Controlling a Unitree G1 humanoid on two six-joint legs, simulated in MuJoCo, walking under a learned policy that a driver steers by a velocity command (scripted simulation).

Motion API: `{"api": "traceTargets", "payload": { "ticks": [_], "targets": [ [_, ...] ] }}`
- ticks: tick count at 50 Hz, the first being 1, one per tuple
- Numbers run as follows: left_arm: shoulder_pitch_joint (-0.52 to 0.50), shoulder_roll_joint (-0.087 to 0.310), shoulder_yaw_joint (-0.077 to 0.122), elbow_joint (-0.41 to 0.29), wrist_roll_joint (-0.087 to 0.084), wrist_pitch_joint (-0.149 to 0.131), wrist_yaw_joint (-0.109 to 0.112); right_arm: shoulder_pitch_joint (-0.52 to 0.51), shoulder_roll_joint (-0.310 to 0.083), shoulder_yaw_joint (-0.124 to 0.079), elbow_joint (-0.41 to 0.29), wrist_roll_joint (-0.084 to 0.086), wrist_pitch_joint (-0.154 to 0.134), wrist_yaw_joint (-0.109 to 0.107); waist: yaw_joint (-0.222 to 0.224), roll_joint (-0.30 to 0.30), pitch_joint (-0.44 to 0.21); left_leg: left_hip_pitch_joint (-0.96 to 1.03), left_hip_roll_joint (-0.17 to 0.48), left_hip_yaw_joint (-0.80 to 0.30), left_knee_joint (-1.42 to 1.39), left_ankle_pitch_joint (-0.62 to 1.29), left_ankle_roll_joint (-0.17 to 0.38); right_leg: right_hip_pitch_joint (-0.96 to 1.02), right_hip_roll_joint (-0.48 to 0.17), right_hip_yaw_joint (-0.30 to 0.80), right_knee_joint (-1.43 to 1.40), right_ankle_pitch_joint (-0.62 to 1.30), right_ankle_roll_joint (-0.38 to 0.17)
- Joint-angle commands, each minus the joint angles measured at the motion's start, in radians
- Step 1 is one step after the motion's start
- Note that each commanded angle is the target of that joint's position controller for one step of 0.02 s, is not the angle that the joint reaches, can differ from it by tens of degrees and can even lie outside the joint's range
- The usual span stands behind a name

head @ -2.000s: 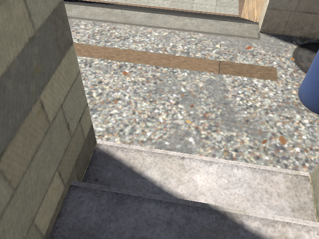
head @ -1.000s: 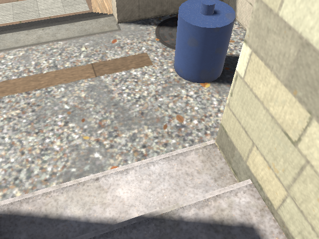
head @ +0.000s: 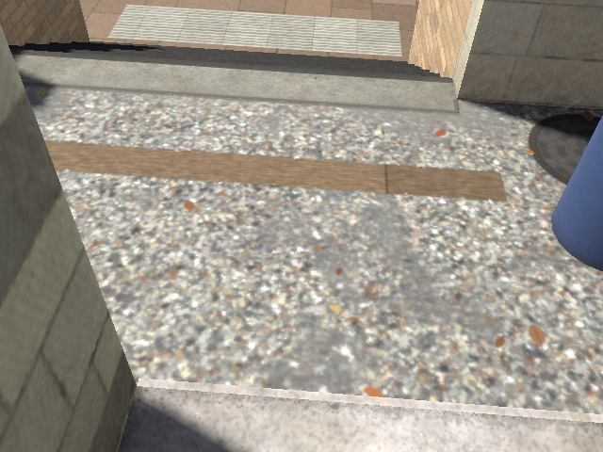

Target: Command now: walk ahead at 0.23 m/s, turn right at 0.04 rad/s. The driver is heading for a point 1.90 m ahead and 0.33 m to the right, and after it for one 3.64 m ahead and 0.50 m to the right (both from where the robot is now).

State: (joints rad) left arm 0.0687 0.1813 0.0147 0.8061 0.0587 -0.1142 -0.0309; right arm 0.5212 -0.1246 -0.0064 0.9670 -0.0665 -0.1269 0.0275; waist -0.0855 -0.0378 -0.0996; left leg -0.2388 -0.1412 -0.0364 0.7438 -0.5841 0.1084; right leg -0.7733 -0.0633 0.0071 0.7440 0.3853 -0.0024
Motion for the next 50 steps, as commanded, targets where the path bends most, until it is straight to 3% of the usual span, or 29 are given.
{"api": "traceTargets", "payload": {
  "ticks": [1,3,5,6,7,8,9,10,11,12,13,14,15,18,22,24,25,26,27,28,29,31,32,34,36,39,43,47,50],
  "targets": [
    [-0.101,0.117,0.031,-0.054,0.01,-0.008,-0.007,0.08,-0.176,-0.018,-0.013,0.024,-0.006,-0.015,0.008,0.081,0.121,-0.253,0.215,-0.169,-0.033,0.514,-0.019,0.212,0.032,-0.058,-0.08,-0.014,0.009],
    [-0.201,0.119,0.023,-0.058,0.0,-0.002,-0.017,0.193,-0.139,-0.012,0.022,0.048,-0.003,-0.038,-0.071,0.088,0.161,0.018,0.23,-0.227,0.09,0.583,-0.066,0.007,0.006,-0.037,-0.242,-0.138,0.001],
    [-0.13,0.117,0.018,0.01,-0.01,0.002,-0.017,0.198,-0.135,-0.008,0.014,0.063,0.007,-0.057,-0.06,0.08,0.153,0.036,0.189,-0.181,0.226,0.762,-0.118,0.139,0.033,-0.1,-0.351,-0.156,-0.011],
    [0.013,0.128,0.022,0.085,-0.015,-0.009,-0.006,0.177,-0.14,-0.005,-0.003,0.07,0.017,-0.051,-0.018,0.075,0.143,-0.03,0.181,-0.186,0.316,0.847,-0.134,0.277,0.044,-0.125,-0.365,-0.137,-0.009],
    [0.296,0.148,0.039,0.179,-0.019,-0.017,0.004,0.061,-0.154,0.002,-0.043,0.062,0.036,-0.019,0.128,0.052,0.103,-0.201,0.155,-0.139,0.47,0.946,-0.186,0.6,0.049,-0.161,-0.421,-0.002,-0.056],
    [0.768,0.152,0.061,0.307,-0.025,-0.015,0.016,-0.035,-0.123,0.029,-0.063,0.02,0.048,0.052,0.351,-0.097,-0.107,-0.612,0.104,-0.093,0.96,0.658,-0.265,1.282,-0.084,0.003,-0.288,0.316,-0.244],
    [0.766,0.242,0.088,0.286,-0.048,-0.001,0.005,0.1,-0.047,0.038,-0.082,0.004,0.055,0.084,0.243,-0.267,-0.475,-0.906,0.068,-0.033,1.445,-0.408,-0.338,1.777,-0.351,0.366,-0.004,0.793,-0.533],
    [0.687,0.282,0.107,0.245,-0.002,0.01,0.007,-0.037,-0.125,0.03,-0.171,0.029,0.059,0.088,0.299,-0.052,-0.411,-1.175,0.076,-0.085,1.515,-0.363,-0.314,1.749,-0.408,0.539,-0.06,0.602,-0.544],
    [0.51,0.271,0.095,0.181,0.006,0.018,0.01,-0.137,-0.132,0.031,-0.22,0.05,0.071,0.077,0.252,0.076,-0.239,-1.244,0.12,-0.11,1.386,-0.239,-0.253,1.445,-0.42,0.559,-0.162,0.182,-0.477],
    [0.203,0.202,0.059,0.075,-0.015,0.02,-0.002,-0.129,-0.165,0.021,-0.211,0.002,0.076,0.036,0.095,0.255,-0.095,-1.0,0.206,-0.127,1.082,-0.024,-0.181,0.924,-0.327,0.445,-0.294,-0.141,-0.373],
    [-0.032,0.164,0.033,-0.014,-0.04,0.018,-0.012,-0.127,-0.162,0.018,-0.217,-0.02,0.082,-0.003,-0.04,0.155,0.043,-0.642,0.242,-0.111,0.918,-0.039,-0.167,0.339,-0.264,0.358,-0.416,-0.23,-0.395],
    [-0.049,0.118,0.015,-0.036,-0.031,0.001,-0.002,-0.094,-0.121,0.027,-0.19,-0.049,0.077,-0.007,-0.059,0.009,0.118,-0.436,0.254,-0.081,0.822,0.188,-0.124,0.039,-0.17,0.285,-0.488,-0.271,-0.393],
    [0.004,0.118,0.015,-0.047,-0.035,-0.02,0.003,-0.072,-0.139,0.018,-0.165,-0.048,0.073,0.005,-0.032,0.02,0.112,-0.35,0.232,-0.033,0.681,0.378,-0.11,-0.059,-0.095,0.211,-0.462,-0.331,-0.392],
    [0.095,0.315,0.064,-0.053,-0.008,-0.039,0.012,-0.125,-0.097,0.021,-0.166,0.012,0.067,0.017,-0.008,0.076,0.03,-0.116,0.201,0.061,0.313,0.433,-0.133,-0.001,-0.02,0.185,-0.377,-0.153,-0.306],
    [0.199,0.258,0.069,-0.076,-0.018,0.008,-0.007,-0.188,-0.153,0.006,-0.202,0.011,0.083,-0.023,0.063,-0.041,-0.003,-0.174,0.157,0.015,0.133,0.345,-0.175,0.307,-0.112,0.369,-0.274,-0.117,-0.346],
    [0.26,0.221,0.064,-0.055,-0.027,0.028,-0.003,-0.243,-0.191,-0.01,-0.238,0.046,0.079,-0.048,0.081,-0.023,-0.01,-0.194,0.166,-0.017,-0.061,0.427,-0.115,0.439,-0.153,0.513,-0.227,-0.17,-0.344],
    [0.321,0.188,0.055,-0.05,-0.037,0.029,0.005,-0.257,-0.233,-0.018,-0.259,0.067,0.069,-0.051,0.102,0.018,-0.048,-0.114,0.208,-0.063,-0.119,0.603,-0.011,0.435,-0.129,0.512,-0.182,-0.252,-0.296],
    [0.342,0.106,0.028,-0.08,-0.031,0.03,0.008,-0.234,-0.278,-0.033,-0.265,0.074,0.062,-0.054,0.112,0.194,-0.158,0.168,0.357,-0.238,-0.19,0.867,0.206,0.232,-0.02,0.383,-0.079,-0.54,-0.187],
    [0.258,0.044,0.003,-0.146,-0.022,0.021,0.002,-0.144,-0.298,-0.053,-0.258,0.047,0.05,-0.043,0.038,0.376,-0.169,0.412,0.56,-0.504,-0.348,0.937,0.442,-0.108,0.181,0.12,0.119,-0.963,-0.065],
    [0.12,0.135,0.034,-0.178,-0.024,0.023,0.016,-0.106,-0.261,-0.051,-0.232,0.007,0.038,-0.059,-0.034,0.221,-0.078,0.366,0.61,-0.53,-0.411,0.781,0.384,-0.235,0.133,0.064,0.298,-1.1,-0.004],
    [0.125,0.161,0.041,-0.151,-0.017,0.033,0.034,-0.173,-0.235,-0.048,-0.243,0.018,0.035,-0.062,0.0,0.116,-0.037,0.258,0.572,-0.437,-0.429,0.723,0.303,-0.21,0.075,0.064,0.398,-1.022,0.038],
    [0.192,0.194,0.05,-0.113,-0.005,0.041,0.042,-0.38,-0.191,-0.043,-0.321,0.065,0.042,-0.034,0.077,0.149,-0.026,0.096,0.449,-0.242,-0.46,0.734,0.225,-0.052,0.038,0.03,0.519,-0.886,0.091],
    [0.175,0.179,0.045,-0.12,0.019,0.041,0.034,-0.414,-0.197,-0.048,-0.334,0.064,0.04,-0.029,0.08,0.102,-0.011,0.028,0.408,-0.154,-0.467,0.783,0.209,-0.005,0.037,0.005,0.592,-0.817,0.094],
    [0.2,0.142,0.039,-0.128,-0.001,0.04,0.01,-0.397,-0.229,-0.059,-0.326,0.029,0.023,-0.038,0.083,0.076,-0.004,-0.007,0.359,-0.04,-0.483,0.832,0.193,0.047,0.031,-0.01,0.624,-0.695,0.077],
    [0.206,0.158,0.056,-0.131,-0.005,0.041,-0.014,-0.357,-0.227,-0.054,-0.302,0.021,0.016,-0.03,0.082,0.096,-0.009,0.031,0.35,0.005,-0.483,0.883,0.194,0.067,0.016,-0.013,0.533,-0.608,0.076],
    [0.19,0.162,0.074,-0.135,-0.014,0.064,-0.026,-0.342,-0.215,-0.044,-0.301,0.056,0.01,-0.001,0.078,0.143,0.003,0.124,0.352,0.025,-0.48,0.883,0.152,0.117,-0.043,-0.023,0.263,-0.551,0.109],
    [0.128,0.138,0.074,-0.17,0.001,0.081,-0.026,-0.238,-0.298,-0.072,-0.262,0.075,0.032,0.015,0.014,0.128,0.023,0.227,0.429,-0.063,-0.461,0.743,0.196,0.16,-0.035,-0.069,0.023,-0.718,0.077],
    [0.113,0.132,0.073,-0.17,-0.009,0.068,-0.009,-0.236,-0.236,-0.049,-0.262,0.082,0.046,0.009,-0.007,0.115,0.029,0.226,0.453,-0.129,-0.472,0.462,0.205,0.197,-0.036,-0.066,-0.088,-0.761,0.04],
    [0.232,0.075,0.063,-0.121,-0.033,0.058,-0.039,-0.371,-0.162,-0.001,-0.24,0.093,0.066,0.052,0.102,0.059,0.019,-0.065,0.341,-0.017,-0.404,0.297,0.105,0.584,-0.018,-0.095,-0.283,-0.512,-0.011]
  ]
}}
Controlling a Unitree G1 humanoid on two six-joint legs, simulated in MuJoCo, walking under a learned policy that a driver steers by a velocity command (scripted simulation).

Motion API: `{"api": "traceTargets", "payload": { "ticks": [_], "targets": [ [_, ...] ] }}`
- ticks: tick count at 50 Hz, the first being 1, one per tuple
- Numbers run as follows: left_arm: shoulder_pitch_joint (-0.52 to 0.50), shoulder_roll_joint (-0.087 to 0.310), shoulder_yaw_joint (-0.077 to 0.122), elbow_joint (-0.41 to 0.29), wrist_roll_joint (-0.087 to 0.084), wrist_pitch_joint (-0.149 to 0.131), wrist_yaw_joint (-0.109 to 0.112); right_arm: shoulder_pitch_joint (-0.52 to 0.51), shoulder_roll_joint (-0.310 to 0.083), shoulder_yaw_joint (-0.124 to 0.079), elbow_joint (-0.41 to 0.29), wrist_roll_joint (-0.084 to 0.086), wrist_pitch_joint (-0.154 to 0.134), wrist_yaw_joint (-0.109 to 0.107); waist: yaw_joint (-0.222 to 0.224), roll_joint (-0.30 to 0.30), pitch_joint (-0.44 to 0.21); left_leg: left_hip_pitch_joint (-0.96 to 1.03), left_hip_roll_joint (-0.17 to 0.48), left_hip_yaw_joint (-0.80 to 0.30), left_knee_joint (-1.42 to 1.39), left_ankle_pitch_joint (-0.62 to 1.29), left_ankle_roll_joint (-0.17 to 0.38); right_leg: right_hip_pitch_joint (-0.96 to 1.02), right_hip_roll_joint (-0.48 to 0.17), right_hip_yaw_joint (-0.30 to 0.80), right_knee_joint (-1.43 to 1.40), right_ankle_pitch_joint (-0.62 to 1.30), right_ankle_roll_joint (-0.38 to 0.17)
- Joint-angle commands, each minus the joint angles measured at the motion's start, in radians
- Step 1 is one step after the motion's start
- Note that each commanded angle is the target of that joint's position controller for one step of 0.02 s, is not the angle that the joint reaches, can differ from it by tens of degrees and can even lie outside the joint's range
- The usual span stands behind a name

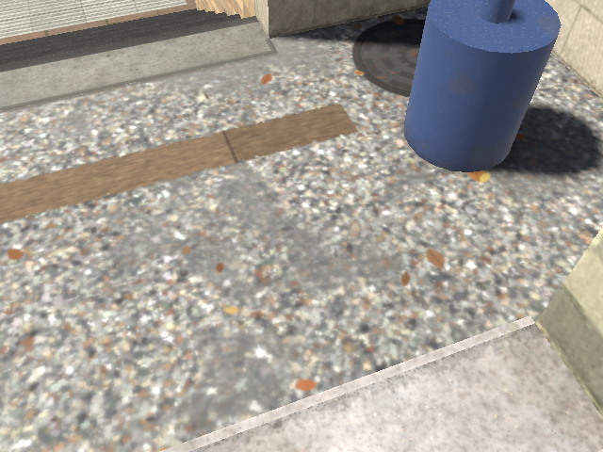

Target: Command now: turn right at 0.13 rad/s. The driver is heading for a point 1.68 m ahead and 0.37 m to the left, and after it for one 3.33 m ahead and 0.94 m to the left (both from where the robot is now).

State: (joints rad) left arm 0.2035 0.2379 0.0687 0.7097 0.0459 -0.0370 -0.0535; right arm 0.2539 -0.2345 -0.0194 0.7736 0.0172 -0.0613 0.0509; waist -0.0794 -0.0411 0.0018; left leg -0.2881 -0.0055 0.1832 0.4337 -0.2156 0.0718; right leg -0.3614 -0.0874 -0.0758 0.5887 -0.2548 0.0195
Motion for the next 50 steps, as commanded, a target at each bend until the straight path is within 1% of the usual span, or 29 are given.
{"api": "traceTargets", "payload": {
  "ticks": [1,2,4,7,9,12,13,14,15,16,19,21,25,26,28,29,30,31,32,34,36,38,40,44,46,47,48,49,50],
  "targets": [
    [0.147,0.001,0.004,-0.021,-0.038,-0.022,-0.032,-0.076,0.001,0.033,-0.019,0.009,0.001,0.055,0.109,0.041,-0.11,-0.134,0.15,-0.172,-0.06,-0.145,0.047,0.363,-0.025,0.039,-0.125,0.241,-0.056],
    [0.115,0.12,0.02,-0.047,-0.051,-0.019,-0.037,0.075,-0.012,0.017,-0.006,0.003,0.008,0.05,0.012,-0.067,-0.143,-0.11,0.067,-0.101,0.004,-0.23,-0.032,0.369,-0.095,0.188,-0.155,0.314,-0.164],
    [0.014,0.19,0.053,-0.062,-0.035,-0.006,-0.04,-0.019,-0.088,-0.006,-0.032,-0.03,-0.003,0.022,0.015,-0.034,-0.027,0.01,0.027,-0.061,0.066,-0.144,-0.057,0.045,-0.054,0.18,-0.208,-0.071,-0.148],
    [0.02,0.089,0.019,-0.064,-0.037,-0.008,-0.03,0.005,-0.049,0.004,-0.005,-0.019,-0.009,0.019,0.012,0.009,-0.001,0.027,0.049,-0.109,0.024,-0.095,-0.006,0.032,-0.037,0.174,-0.206,-0.052,-0.121],
    [0.061,0.091,0.019,-0.041,-0.048,-0.011,-0.036,-0.015,-0.031,0.011,0.002,-0.01,-0.005,0.038,0.028,0.006,-0.005,0.064,0.054,-0.121,0.002,-0.032,0.001,0.052,-0.005,0.14,-0.195,0.011,-0.097],
    [0.123,0.102,0.032,-0.007,-0.053,-0.02,-0.036,0.002,-0.104,-0.027,0.024,-0.037,0.009,0.03,0.047,-0.048,0.015,0.058,0.035,-0.09,-0.019,-0.15,-0.005,0.11,0.022,0.123,-0.234,-0.099,-0.087],
    [0.041,0.037,0.009,-0.055,-0.032,0.009,0.015,0.042,-0.104,-0.033,0.089,-0.046,0.027,-0.008,0.073,-0.028,-0.072,0.051,0.074,-0.108,0.033,-0.017,-0.026,0.252,-0.008,0.107,-0.137,0.08,-0.099],
    [0.087,0.044,0.009,-0.046,-0.035,0.025,0.035,0.043,-0.095,-0.034,0.094,-0.042,0.038,-0.023,0.093,-0.026,-0.082,0.053,0.061,-0.107,0.05,-0.054,-0.018,0.262,0.002,0.091,-0.104,0.091,-0.106],
    [0.235,0.167,0.051,0.017,-0.021,-0.003,0.008,-0.052,-0.093,-0.047,0.023,-0.051,0.007,0.005,0.102,0.004,0.117,-0.067,0.023,-0.105,0.028,-0.324,0.036,0.137,0.012,0.142,-0.218,-0.32,-0.144],
    [0.213,0.188,0.062,0.016,-0.01,-0.023,0.008,-0.073,-0.072,-0.046,0.02,-0.055,-0.007,0.015,0.1,-0.014,0.158,-0.149,0.031,-0.123,0.058,-0.351,0.063,0.15,-0.047,0.215,-0.274,-0.481,-0.181],
    [0.246,0.084,0.035,0.032,-0.011,-0.065,0.041,-0.068,-0.036,-0.05,0.008,-0.06,-0.035,0.012,0.114,-0.085,0.134,-0.299,0.042,-0.162,0.219,-0.204,0.125,0.34,-0.275,0.48,-0.376,-0.484,-0.327],
    [0.249,0.074,0.019,0.041,-0.013,-0.081,0.064,-0.12,-0.013,-0.046,-0.032,-0.065,-0.041,0.0,0.122,-0.044,0.098,-0.319,0.054,-0.195,0.318,-0.218,0.145,0.379,-0.287,0.449,-0.374,-0.372,-0.313],
    [0.197,0.12,0.009,0.059,-0.003,-0.069,0.088,-0.085,0.015,-0.035,-0.047,-0.071,-0.047,0.021,0.082,0.007,0.115,-0.19,0.036,-0.149,0.315,-0.118,0.119,0.276,-0.22,0.209,-0.308,-0.132,-0.266],
    [0.168,0.121,0.005,0.058,0.032,-0.059,0.087,0.002,0.034,-0.025,-0.011,-0.084,-0.059,0.04,0.056,-0.001,0.102,-0.04,0.025,-0.15,0.422,0.03,0.107,0.141,-0.178,0.118,-0.224,-0.068,-0.237],
    [0.04,0.19,0.026,0.025,0.034,-0.054,0.057,0.322,-0.066,-0.064,0.092,-0.094,-0.077,0.054,-0.1,0.171,0.035,0.3,-0.067,-0.09,0.239,0.016,0.084,-0.077,0.008,-0.108,0.183,-0.019,-0.205],
    [-0.033,0.23,0.045,-0.01,0.047,-0.059,0.024,0.497,-0.16,-0.081,0.128,-0.112,-0.084,0.036,-0.162,0.316,0.013,0.454,0.039,-0.395,0.052,0.047,0.164,-0.26,0.163,-0.16,0.591,-0.124,-0.134],
    [-0.091,0.088,0.005,-0.039,0.059,-0.076,-0.012,0.621,-0.209,-0.07,0.145,-0.119,-0.084,0.022,-0.191,0.263,-0.066,0.626,0.218,-0.752,-0.031,0.129,0.289,-0.48,0.22,0.034,0.844,-0.41,-0.121],
    [-0.16,-0.03,-0.032,-0.092,0.023,-0.102,-0.022,0.572,-0.2,-0.07,0.145,-0.086,-0.113,0.014,-0.184,0.194,0.067,0.628,0.345,-0.982,-0.093,-0.201,0.319,-0.755,0.153,0.227,0.821,-0.381,-0.12],
    [-0.22,0.054,-0.01,-0.083,0.021,-0.111,-0.008,0.462,-0.114,-0.043,0.139,-0.06,-0.123,0.016,-0.149,0.119,0.161,0.536,0.345,-0.982,-0.048,-0.229,0.308,-0.828,0.088,0.276,0.846,-0.325,-0.09],
    [-0.137,0.077,0.002,-0.048,0.049,-0.102,-0.001,0.249,-0.02,-0.003,0.12,-0.078,-0.087,0.024,-0.001,0.021,0.099,0.275,0.272,-0.793,0.022,-0.064,0.311,-0.678,0.043,0.248,0.701,-0.167,-0.104],
    [-0.138,-0.003,-0.028,-0.058,0.068,-0.07,0.019,0.163,0.061,0.03,0.127,-0.106,-0.061,0.009,0.062,0.023,0.097,-0.031,0.15,-0.581,0.039,-0.097,0.236,-0.409,0.017,0.181,0.475,0.039,-0.124],
    [-0.135,-0.036,-0.057,-0.068,0.066,-0.057,0.02,0.147,0.061,0.038,0.115,-0.104,-0.075,-0.004,0.067,0.076,0.066,-0.287,-0.001,-0.425,0.097,-0.128,0.17,-0.107,0.01,0.155,0.266,0.458,-0.085],
    [-0.064,-0.025,-0.064,-0.042,0.003,-0.043,0.034,0.154,-0.062,0.009,0.106,-0.075,-0.086,0.004,0.093,0.067,0.042,-0.627,-0.087,-0.353,0.142,-0.336,0.126,0.343,0.078,-0.013,0.057,0.745,0.017],
    [0.063,0.096,-0.032,0.021,0.04,-0.007,0.019,0.341,-0.079,0.006,0.184,-0.057,-0.079,0.005,0.139,-0.008,0.151,-0.334,-0.065,-0.545,0.47,-0.395,0.133,0.414,0.059,-0.002,-0.237,0.544,-0.02],
    [0.35,0.157,0.001,0.1,0.04,-0.023,0.014,0.348,-0.022,0.027,0.179,-0.097,-0.067,0.049,0.239,0.005,-0.027,-0.28,-0.074,-0.525,0.906,0.097,0.086,0.676,-0.101,0.072,-0.059,0.609,-0.19],
    [0.478,0.158,-0.004,0.112,0.054,-0.032,-0.006,0.588,0.172,0.058,0.238,-0.085,-0.06,0.054,0.159,-0.206,-0.362,-0.503,-0.139,-0.381,1.419,-0.494,0.031,1.03,-0.328,0.247,0.232,1.23,-0.45],
    [0.506,0.185,0.0,0.131,0.08,-0.032,-0.019,0.547,0.13,0.062,0.182,-0.063,-0.051,0.057,0.181,-0.133,-0.356,-0.718,-0.165,-0.379,1.654,-0.504,-0.016,1.029,-0.418,0.488,0.135,1.22,-0.509],
    [0.437,0.206,0.006,0.161,0.079,-0.029,-0.005,0.287,0.012,0.033,0.067,-0.055,-0.053,0.053,0.215,-0.108,-0.137,-1.032,-0.079,-0.372,1.718,-0.391,-0.036,0.911,-0.481,0.648,-0.037,0.538,-0.47],
    [0.288,0.069,-0.039,0.133,0.055,-0.039,-0.009,0.12,-0.051,0.019,0.032,-0.074,-0.057,0.025,0.194,0.004,-0.031,-1.064,0.006,-0.366,1.591,-0.209,-0.009,0.666,-0.443,0.598,-0.176,0.092,-0.385]
  ]
}}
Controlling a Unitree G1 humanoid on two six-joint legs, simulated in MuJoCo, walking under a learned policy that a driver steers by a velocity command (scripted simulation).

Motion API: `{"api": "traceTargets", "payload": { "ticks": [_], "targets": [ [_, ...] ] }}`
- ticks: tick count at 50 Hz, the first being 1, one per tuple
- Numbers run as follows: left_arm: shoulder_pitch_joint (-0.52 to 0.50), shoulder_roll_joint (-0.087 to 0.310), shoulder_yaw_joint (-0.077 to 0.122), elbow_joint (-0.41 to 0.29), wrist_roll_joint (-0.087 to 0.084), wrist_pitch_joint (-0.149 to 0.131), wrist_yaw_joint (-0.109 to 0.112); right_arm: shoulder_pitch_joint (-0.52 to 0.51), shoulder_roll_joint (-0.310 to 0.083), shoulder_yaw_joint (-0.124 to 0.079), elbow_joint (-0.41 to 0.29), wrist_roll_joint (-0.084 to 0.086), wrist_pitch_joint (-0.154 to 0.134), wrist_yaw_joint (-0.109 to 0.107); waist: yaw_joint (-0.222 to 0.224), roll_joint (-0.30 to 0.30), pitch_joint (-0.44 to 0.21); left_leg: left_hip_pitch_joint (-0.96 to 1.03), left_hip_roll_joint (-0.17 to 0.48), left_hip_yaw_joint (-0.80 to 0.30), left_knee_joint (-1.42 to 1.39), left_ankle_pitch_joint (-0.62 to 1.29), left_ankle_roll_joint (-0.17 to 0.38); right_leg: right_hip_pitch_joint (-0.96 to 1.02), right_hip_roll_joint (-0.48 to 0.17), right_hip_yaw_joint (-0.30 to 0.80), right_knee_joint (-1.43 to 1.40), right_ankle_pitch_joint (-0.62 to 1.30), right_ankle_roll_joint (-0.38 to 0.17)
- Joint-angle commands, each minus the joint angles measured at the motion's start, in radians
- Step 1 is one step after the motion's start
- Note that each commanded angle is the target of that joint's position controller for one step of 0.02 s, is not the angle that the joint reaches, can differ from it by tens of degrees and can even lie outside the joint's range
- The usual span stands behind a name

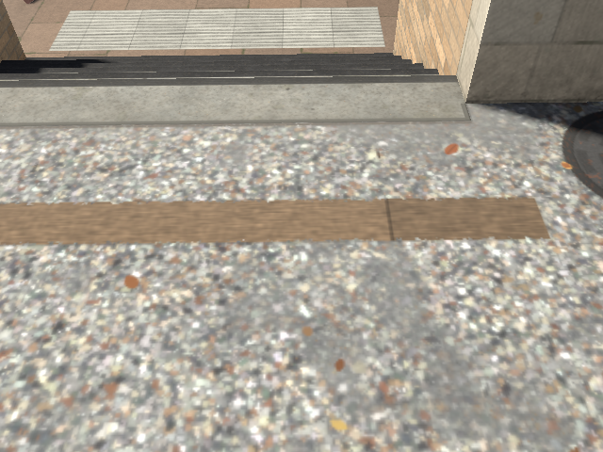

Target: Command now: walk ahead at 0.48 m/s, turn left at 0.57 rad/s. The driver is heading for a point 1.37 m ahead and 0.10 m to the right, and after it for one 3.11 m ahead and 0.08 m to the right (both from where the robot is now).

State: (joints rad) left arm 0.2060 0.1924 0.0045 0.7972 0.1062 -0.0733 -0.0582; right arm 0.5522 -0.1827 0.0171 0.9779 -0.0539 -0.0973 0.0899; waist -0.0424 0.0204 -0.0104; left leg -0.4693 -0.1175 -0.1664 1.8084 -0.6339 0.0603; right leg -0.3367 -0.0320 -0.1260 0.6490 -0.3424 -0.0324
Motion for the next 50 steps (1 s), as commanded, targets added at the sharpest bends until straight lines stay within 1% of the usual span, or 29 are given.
{"api": "traceTargets", "payload": {
  "ticks": [1,2,3,4,5,7,9,12,14,16,19,20,21,22,23,24,25,26,28,30,33,34,38,43,45,47,48,49,50],
  "targets": [
    [0.11,-0.005,-0.018,-0.01,-0.006,-0.027,0.001,-0.204,-0.081,-0.011,-0.161,-0.035,-0.026,-0.034,0.082,0.039,0.032,-0.658,0.2,-0.034,-0.094,0.432,0.026,0.374,-0.428,0.477,-0.332,0.19,-0.294],
    [0.043,-0.083,-0.048,-0.006,0.001,-0.038,0.017,-0.234,-0.034,0.004,-0.16,-0.054,-0.017,-0.034,0.012,0.008,0.104,-0.484,0.285,-0.029,-0.308,0.514,0.046,0.134,-0.398,0.412,-0.397,0.261,-0.264],
    [0.009,-0.109,-0.058,-0.003,-0.021,-0.057,0.037,-0.284,-0.009,0.006,-0.162,-0.052,-0.01,-0.026,-0.01,0.004,0.145,-0.308,0.323,0.003,-0.573,0.554,0.048,-0.025,-0.326,0.269,-0.473,0.361,-0.238],
    [0.019,-0.039,-0.043,0.033,-0.05,-0.073,0.054,-0.296,0.019,0.011,-0.17,-0.05,0.008,-0.019,-0.023,-0.101,0.146,-0.244,0.303,0.045,-0.665,0.525,0.034,-0.045,-0.305,0.238,-0.513,0.348,-0.242],
    [0.103,0.001,-0.036,0.094,-0.054,-0.087,0.075,-0.267,0.005,0.009,-0.171,-0.041,0.017,-0.011,-0.014,-0.094,0.108,-0.234,0.308,0.039,-0.683,0.528,0.023,0.009,-0.304,0.202,-0.479,0.394,-0.24],
    [0.17,0.085,-0.012,0.142,-0.01,-0.092,0.083,-0.275,-0.01,0.004,-0.179,-0.035,0.015,0.009,0.009,-0.03,0.063,-0.267,0.292,0.08,-0.811,0.567,0.01,0.151,-0.291,0.092,-0.387,0.568,-0.23],
    [0.197,0.089,-0.018,0.165,0.036,-0.079,0.074,-0.256,-0.019,0.001,-0.183,-0.034,0.012,0.029,-0.002,-0.009,0.076,-0.157,0.256,0.101,-0.757,0.71,0.029,0.079,-0.255,0.006,-0.313,0.504,-0.192],
    [0.474,0.043,-0.036,0.299,0.017,-0.07,0.088,-0.517,-0.049,0.005,-0.252,-0.027,0.028,0.017,0.142,-0.04,0.194,-0.575,0.293,0.036,-1.05,0.966,0.025,0.502,-0.294,0.092,-0.238,0.272,-0.18],
    [0.447,0.084,-0.032,0.29,0.018,-0.05,0.07,-0.598,-0.044,0.024,-0.246,-0.006,0.031,0.018,0.149,0.0,0.211,-0.318,0.267,0.111,-1.293,1.109,0.021,0.312,-0.21,0.0,-0.237,0.136,-0.145],
    [0.416,0.103,-0.021,0.288,0.042,-0.034,0.038,-0.638,-0.063,0.026,-0.271,-0.016,0.047,0.017,0.156,-0.047,0.242,-0.084,0.234,0.145,-1.201,1.096,0.007,0.106,-0.224,0.021,-0.263,0.014,-0.151],
    [0.443,0.168,0.011,0.331,-0.001,-0.028,0.054,-0.694,-0.097,0.031,-0.274,-0.038,0.057,0.007,0.173,0.009,0.27,-0.135,0.252,0.107,-1.359,0.936,-0.03,0.297,-0.229,0.062,-0.146,0.049,-0.131],
    [0.469,0.174,0.02,0.35,0.003,-0.018,0.051,-0.641,-0.099,0.031,-0.244,-0.048,0.057,0.0,0.162,0.005,0.239,-0.092,0.263,0.103,-1.418,0.952,-0.036,0.36,-0.221,0.067,-0.043,0.122,-0.121],
    [0.496,0.176,0.024,0.362,-0.001,-0.012,0.04,-0.554,-0.143,0.006,-0.209,-0.05,0.05,-0.009,0.118,0.016,0.18,0.086,0.242,0.164,-1.503,1.043,-0.025,0.344,-0.187,0.042,0.091,0.196,-0.093],
    [0.347,0.2,0.053,0.294,-0.154,0.015,0.066,-0.364,-0.298,-0.076,-0.126,0.146,0.046,-0.039,-0.002,0.004,0.137,0.41,0.157,0.188,-1.345,0.884,-0.022,0.076,-0.171,0.092,0.357,0.378,-0.05],
    [0.361,0.145,0.037,0.29,-0.157,-0.004,0.074,-0.138,-0.358,-0.101,-0.053,0.147,0.053,-0.061,-0.094,0.084,-0.061,0.764,0.279,0.118,-1.215,1.261,0.013,-0.144,-0.109,0.06,0.682,0.043,0.035],
    [0.555,0.011,0.014,0.323,-0.16,-0.022,0.062,0.035,-0.378,-0.104,-0.006,0.078,0.051,-0.072,-0.065,0.342,-0.389,1.163,0.467,0.008,-0.919,1.638,0.11,-0.39,-0.031,0.202,1.186,-0.504,0.076],
    [0.554,0.101,0.033,0.28,-0.196,-0.063,0.06,0.043,-0.345,-0.109,-0.018,0.087,0.065,-0.053,-0.116,0.278,-0.587,1.174,0.517,-0.172,-1.013,1.335,0.216,-0.422,-0.033,0.337,1.261,-0.422,0.084],
    [0.365,0.088,0.042,0.188,-0.232,-0.062,0.083,0.032,-0.335,-0.12,0.02,0.085,0.065,-0.051,-0.129,0.255,-0.565,1.059,0.6,-0.346,-1.26,0.841,0.252,-0.519,-0.043,0.275,1.25,-0.357,0.104],
    [0.176,0.027,0.03,0.113,-0.208,-0.015,0.15,-0.156,-0.221,-0.094,0.019,0.076,0.045,-0.065,-0.058,0.058,-0.215,0.65,0.59,-0.335,-1.463,0.614,0.211,-0.625,-0.066,0.162,1.281,-0.181,0.104],
    [0.225,0.019,0.042,0.116,-0.185,0.035,0.16,-0.363,-0.116,-0.063,-0.026,0.041,0.019,-0.058,0.071,-0.028,-0.099,0.256,0.576,-0.217,-1.464,0.512,0.149,-0.456,-0.132,0.244,1.077,0.056,0.025],
    [0.187,0.006,0.057,0.077,-0.163,0.052,0.144,-0.465,-0.097,-0.055,-0.047,0.04,-0.002,-0.077,0.124,0.14,0.08,0.026,0.466,0.056,-1.595,0.509,0.084,-0.386,-0.122,0.263,0.757,0.146,0.003],
    [0.126,0.048,0.068,0.047,-0.161,0.05,0.135,-0.419,-0.104,-0.058,-0.025,0.032,-0.009,-0.096,0.117,0.125,0.089,0.037,0.438,0.114,-1.602,0.551,0.082,-0.371,-0.127,0.26,0.646,0.2,0.01],
    [-0.068,0.053,0.059,-0.037,-0.139,0.048,0.078,-0.343,-0.176,-0.092,-0.012,0.048,-0.013,-0.149,0.08,0.027,0.091,0.154,0.406,0.247,-1.607,0.557,0.077,-0.33,-0.109,0.188,0.274,0.419,0.002],
    [-0.204,0.065,0.059,-0.112,-0.15,0.064,0.042,-0.265,-0.23,-0.129,0.015,0.077,0.022,-0.135,0.035,-0.036,0.141,0.384,0.462,0.321,-1.576,0.654,0.063,-0.369,-0.104,0.125,0.137,0.256,-0.065],
    [-0.193,0.095,0.071,-0.125,-0.136,0.066,0.028,-0.235,-0.245,-0.135,0.02,0.083,0.029,-0.128,0.057,-0.015,0.067,0.435,0.448,0.372,-1.43,0.898,0.031,-0.221,-0.032,0.038,0.084,0.115,-0.095],
    [0.091,0.193,0.129,-0.036,-0.149,0.063,0.031,-0.24,-0.242,-0.127,0.006,0.066,0.035,-0.121,0.199,-0.052,-0.087,0.309,0.356,0.439,-0.998,1.046,-0.017,0.206,0.102,-0.021,0.021,0.13,-0.152],
    [0.189,0.333,0.162,-0.01,-0.164,0.06,0.045,-0.209,-0.147,-0.099,-0.053,0.033,0.015,-0.111,0.171,-0.334,-0.134,-0.134,0.22,0.429,-0.553,0.514,-0.098,0.541,-0.133,0.478,-0.114,0.051,-0.306],
    [0.254,0.346,0.148,-0.036,-0.14,0.045,0.042,-0.235,-0.123,-0.081,-0.095,0.051,-0.042,-0.09,0.163,-0.38,-0.393,-0.324,0.072,0.149,-0.33,0.077,-0.106,0.757,-0.302,1.037,-0.403,-0.207,-0.432],
    [0.267,0.269,0.128,-0.016,-0.107,0.032,0.042,-0.405,-0.206,-0.11,-0.122,0.109,-0.071,-0.081,0.212,-0.211,-0.294,-0.468,0.109,0.077,-0.309,0.164,-0.067,0.751,-0.306,0.979,-0.469,-0.18,-0.365]
  ]
}}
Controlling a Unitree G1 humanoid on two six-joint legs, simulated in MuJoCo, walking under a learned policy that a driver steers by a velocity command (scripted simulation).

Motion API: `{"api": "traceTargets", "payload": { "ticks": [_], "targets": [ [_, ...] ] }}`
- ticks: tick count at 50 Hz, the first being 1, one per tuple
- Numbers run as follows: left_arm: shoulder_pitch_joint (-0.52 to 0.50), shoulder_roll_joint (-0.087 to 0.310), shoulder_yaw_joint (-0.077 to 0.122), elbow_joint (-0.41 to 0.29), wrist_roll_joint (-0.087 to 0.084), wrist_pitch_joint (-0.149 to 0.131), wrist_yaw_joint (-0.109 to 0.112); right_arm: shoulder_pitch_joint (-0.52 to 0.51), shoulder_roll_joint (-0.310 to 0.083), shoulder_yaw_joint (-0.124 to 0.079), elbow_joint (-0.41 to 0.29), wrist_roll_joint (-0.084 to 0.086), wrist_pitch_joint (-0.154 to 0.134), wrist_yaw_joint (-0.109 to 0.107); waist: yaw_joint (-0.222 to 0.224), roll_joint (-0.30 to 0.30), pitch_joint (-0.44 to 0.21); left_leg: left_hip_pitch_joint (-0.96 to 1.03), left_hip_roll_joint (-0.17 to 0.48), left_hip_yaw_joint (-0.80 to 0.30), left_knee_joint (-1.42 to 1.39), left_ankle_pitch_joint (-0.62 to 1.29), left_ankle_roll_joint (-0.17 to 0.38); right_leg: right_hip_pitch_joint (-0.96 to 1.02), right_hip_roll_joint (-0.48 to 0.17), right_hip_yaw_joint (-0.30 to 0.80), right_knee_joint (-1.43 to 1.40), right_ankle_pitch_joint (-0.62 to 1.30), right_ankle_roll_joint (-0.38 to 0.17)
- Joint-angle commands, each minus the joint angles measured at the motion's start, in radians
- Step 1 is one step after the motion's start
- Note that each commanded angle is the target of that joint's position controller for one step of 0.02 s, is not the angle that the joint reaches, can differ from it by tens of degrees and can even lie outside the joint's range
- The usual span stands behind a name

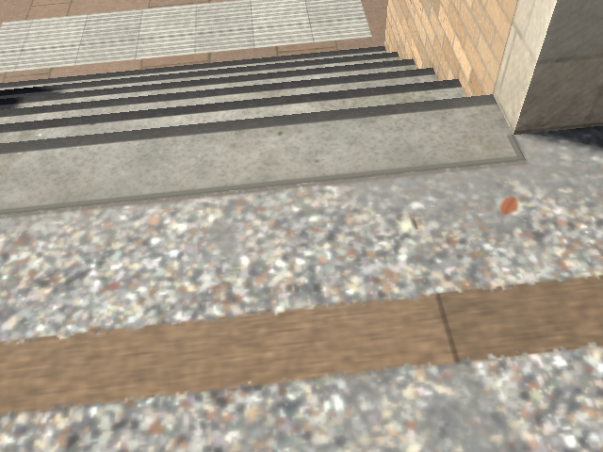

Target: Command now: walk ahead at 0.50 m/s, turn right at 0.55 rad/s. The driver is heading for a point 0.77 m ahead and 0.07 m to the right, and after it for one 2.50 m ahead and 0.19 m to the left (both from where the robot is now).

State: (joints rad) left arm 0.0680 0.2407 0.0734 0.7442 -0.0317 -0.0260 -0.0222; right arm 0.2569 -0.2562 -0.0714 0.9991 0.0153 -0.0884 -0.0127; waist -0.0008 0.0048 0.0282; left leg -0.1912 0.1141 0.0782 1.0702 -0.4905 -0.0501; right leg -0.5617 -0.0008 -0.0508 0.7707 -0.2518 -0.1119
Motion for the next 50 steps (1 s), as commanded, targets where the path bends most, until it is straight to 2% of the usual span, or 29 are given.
{"api": "traceTargets", "payload": {
  "ticks": [1,2,3,4,6,8,10,12,15,17,20,21,22,23,24,25,26,27,28,30,36,39,43,45,46,47,48,49,50],
  "targets": [
    [0.351,0.189,0.051,0.047,0.033,-0.031,0.009,-0.157,-0.105,-0.014,-0.157,0.04,-0.085,0.015,0.143,-0.151,-0.215,-0.806,-0.074,-0.152,0.376,0.089,0.072,0.871,-0.317,0.754,-0.535,-0.138,-0.235],
    [0.231,0.149,0.038,0.019,0.023,-0.04,0.009,-0.165,-0.093,-0.014,-0.151,0.009,-0.082,-0.001,0.085,-0.043,-0.149,-0.708,-0.02,-0.165,0.259,0.182,0.086,0.672,-0.274,0.606,-0.512,0.021,-0.192],
    [0.158,0.109,0.028,0.008,0.021,-0.046,0.008,-0.134,-0.092,-0.025,-0.137,-0.006,-0.065,-0.009,0.026,-0.047,-0.124,-0.581,0.018,-0.176,0.146,0.238,0.089,0.532,-0.219,0.479,-0.511,0.147,-0.155],
    [0.141,0.084,0.021,0.005,0.023,-0.049,0.009,-0.117,-0.085,-0.028,-0.142,-0.005,-0.045,-0.007,-0.002,-0.054,-0.121,-0.498,0.025,-0.178,0.091,0.258,0.086,0.461,-0.19,0.429,-0.529,0.195,-0.143],
    [0.17,0.116,0.031,0.012,0.01,-0.059,0.012,-0.15,-0.086,-0.033,-0.162,-0.006,-0.014,-0.012,-0.014,-0.006,-0.106,-0.461,-0.001,-0.159,-0.01,0.301,0.058,0.398,-0.172,0.363,-0.545,0.335,-0.148],
    [0.229,0.131,0.037,0.033,-0.007,-0.058,0.029,-0.238,-0.06,-0.029,-0.205,-0.007,-0.008,-0.017,-0.002,-0.006,-0.062,-0.455,-0.04,-0.144,-0.222,0.399,0.031,0.366,-0.143,0.316,-0.562,0.364,-0.147],
    [0.253,0.135,0.04,0.045,0.005,-0.059,0.04,-0.308,-0.038,-0.023,-0.223,-0.004,-0.014,-0.015,0.015,-0.058,-0.034,-0.391,-0.084,-0.119,-0.417,0.549,0.028,0.307,-0.099,0.264,-0.55,0.32,-0.111],
    [0.268,0.154,0.049,0.053,0.01,-0.065,0.035,-0.349,-0.045,-0.024,-0.238,-0.014,-0.011,-0.01,0.036,-0.089,-0.022,-0.317,-0.114,-0.105,-0.525,0.651,0.037,0.247,-0.085,0.263,-0.546,0.267,-0.089],
    [0.324,0.115,0.048,0.09,-0.004,-0.065,0.03,-0.405,-0.053,-0.019,-0.277,0.001,-0.011,-0.003,0.075,-0.103,-0.005,-0.326,-0.107,-0.138,-0.584,0.653,0.051,0.31,-0.118,0.335,-0.515,0.162,-0.087],
    [0.343,0.117,0.053,0.105,-0.003,-0.055,0.04,-0.441,-0.075,-0.02,-0.304,0.004,-0.027,0.008,0.083,-0.1,-0.014,-0.333,-0.107,-0.153,-0.606,0.593,0.062,0.387,-0.152,0.394,-0.454,0.15,-0.086],
    [0.312,0.125,0.054,0.091,0.011,-0.05,0.043,-0.331,-0.118,-0.026,-0.278,-0.003,-0.053,0.019,0.02,-0.126,-0.058,-0.198,-0.125,-0.133,-0.654,0.467,0.106,0.448,-0.141,0.441,-0.331,0.31,-0.065],
    [0.269,0.11,0.044,0.065,0.016,-0.05,0.036,-0.199,-0.154,-0.042,-0.249,-0.014,-0.064,0.017,-0.047,-0.102,-0.145,0.006,-0.098,-0.146,-0.635,0.463,0.138,0.398,-0.08,0.412,-0.18,0.402,-0.046],
    [0.259,0.069,0.026,0.045,0.028,-0.051,0.033,-0.013,-0.203,-0.054,-0.227,-0.025,-0.065,0.018,-0.119,0.006,-0.302,0.293,0.07,-0.315,-0.601,0.465,0.193,0.255,-0.009,0.319,0.109,0.25,-0.013],
    [0.444,0.01,0.007,0.046,-0.004,-0.057,0.028,0.059,-0.239,-0.062,-0.194,-0.029,-0.056,0.029,-0.033,0.347,-0.436,0.602,0.28,-0.765,-0.689,0.259,0.37,-0.092,0.103,0.247,0.412,-0.298,0.05],
    [0.445,0.106,0.019,0.08,-0.016,-0.057,0.034,0.051,-0.14,-0.039,-0.2,-0.004,-0.05,0.036,-0.054,0.239,-0.372,0.565,0.282,-0.854,-0.746,0.045,0.347,-0.2,0.032,0.286,0.536,-0.299,0.048],
    [0.33,0.146,0.029,0.065,-0.011,-0.053,0.038,0.006,-0.095,-0.03,-0.209,-0.003,-0.045,0.032,-0.081,0.119,-0.229,0.443,0.239,-0.713,-0.773,0.053,0.302,-0.24,0.01,0.26,0.563,-0.203,0.059],
    [0.254,0.135,0.027,0.047,0.0,-0.054,0.043,-0.048,-0.093,-0.024,-0.215,-0.011,-0.038,0.031,-0.061,0.022,-0.146,0.3,0.205,-0.603,-0.798,0.171,0.282,-0.212,-0.025,0.228,0.541,-0.124,0.064],
    [0.2,0.124,0.028,0.029,0.016,-0.058,0.045,-0.075,-0.08,-0.02,-0.207,-0.017,-0.035,0.031,-0.046,0.003,-0.086,0.193,0.17,-0.523,-0.822,0.283,0.279,-0.194,-0.049,0.221,0.485,-0.078,0.065],
    [0.2,0.107,0.027,0.021,0.015,-0.058,0.041,-0.078,-0.071,-0.014,-0.2,-0.028,-0.036,0.03,-0.017,0.037,-0.078,0.137,0.14,-0.455,-0.84,0.36,0.271,-0.151,-0.074,0.216,0.441,-0.056,0.06],
    [0.2,0.074,0.021,0.015,0.012,-0.054,0.037,-0.062,-0.057,-0.01,-0.182,-0.021,-0.039,0.032,0.0,0.068,-0.081,0.11,0.11,-0.374,-0.868,0.455,0.274,-0.126,-0.091,0.182,0.36,-0.052,0.064],
    [0.007,0.031,-0.01,-0.038,0.025,-0.056,0.022,0.01,-0.132,-0.028,-0.144,0.0,-0.024,0.017,-0.034,0.058,-0.041,0.07,0.079,-0.206,-0.925,0.603,0.259,-0.113,-0.108,0.093,0.001,0.194,0.099],
    [-0.09,0.038,-0.016,-0.057,0.015,-0.057,0.012,0.066,-0.148,-0.027,-0.121,0.01,-0.018,0.017,-0.068,0.068,-0.022,0.075,0.066,-0.161,-0.919,0.571,0.241,-0.042,-0.075,0.059,-0.146,0.293,0.102],
    [-0.188,0.066,-0.012,-0.098,0.008,-0.065,-0.007,0.135,-0.156,-0.026,-0.082,0.017,0.001,0.016,-0.079,0.084,0.013,0.171,0.124,-0.201,-0.862,0.586,0.228,-0.023,-0.05,0.06,-0.249,0.223,0.075],
    [-0.116,0.104,0.004,-0.082,0.012,-0.074,-0.01,0.118,-0.181,-0.031,-0.079,0.019,0.012,0.01,-0.018,0.099,-0.021,0.181,0.126,-0.208,-0.771,0.72,0.207,0.118,-0.019,0.048,-0.311,0.183,0.049],
    [0.004,0.14,0.025,-0.045,0.019,-0.076,-0.005,0.107,-0.178,-0.028,-0.082,0.021,0.014,0.009,0.044,0.09,-0.089,0.144,0.087,-0.179,-0.648,0.833,0.185,0.304,-0.002,0.035,-0.336,0.191,0.024],
    [0.193,0.201,0.049,0.001,0.033,-0.078,0.006,0.082,-0.149,-0.016,-0.103,0.01,0.012,0.008,0.126,0.059,-0.214,-0.012,0.036,-0.144,-0.424,0.741,0.15,0.598,-0.093,0.117,-0.285,0.23,-0.024],
    [0.325,0.296,0.072,0.023,0.052,-0.069,0.017,0.147,-0.048,0.014,-0.133,-0.002,-0.003,0.007,0.134,-0.149,-0.368,-0.399,-0.101,-0.056,-0.042,0.329,0.078,0.989,-0.359,0.47,-0.296,0.167,-0.136],
    [0.354,0.24,0.055,0.031,0.042,-0.061,0.016,0.177,-0.061,0.015,-0.122,0.012,-0.018,0.01,0.133,-0.256,-0.457,-0.529,-0.129,-0.172,0.148,-0.093,0.075,1.003,-0.448,0.731,-0.408,0.057,-0.197],
    [0.286,0.174,0.034,0.029,0.033,-0.06,0.016,0.116,-0.139,-0.011,-0.131,0.035,-0.019,0.01,0.124,-0.179,-0.303,-0.609,-0.074,-0.199,0.225,-0.039,0.08,0.877,-0.407,0.606,-0.437,-0.007,-0.157]
  ]
}}
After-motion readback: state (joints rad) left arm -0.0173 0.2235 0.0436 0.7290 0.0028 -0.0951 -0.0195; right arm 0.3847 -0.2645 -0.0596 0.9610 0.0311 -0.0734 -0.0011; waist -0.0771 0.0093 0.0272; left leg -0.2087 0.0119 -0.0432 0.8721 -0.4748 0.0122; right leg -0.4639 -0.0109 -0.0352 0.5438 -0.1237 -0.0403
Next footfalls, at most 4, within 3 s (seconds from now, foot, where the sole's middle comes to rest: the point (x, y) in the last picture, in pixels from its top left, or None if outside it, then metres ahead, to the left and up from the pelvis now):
0.42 left None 0.46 0.07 -0.74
0.94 right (446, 370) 0.64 -0.26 -0.74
1.48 left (347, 255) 0.96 -0.06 -0.74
1.92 right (405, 174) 1.25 -0.24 -0.74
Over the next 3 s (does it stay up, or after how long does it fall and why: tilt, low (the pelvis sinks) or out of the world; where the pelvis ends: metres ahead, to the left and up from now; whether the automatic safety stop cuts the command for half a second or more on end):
stays up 1.55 0.00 -0.04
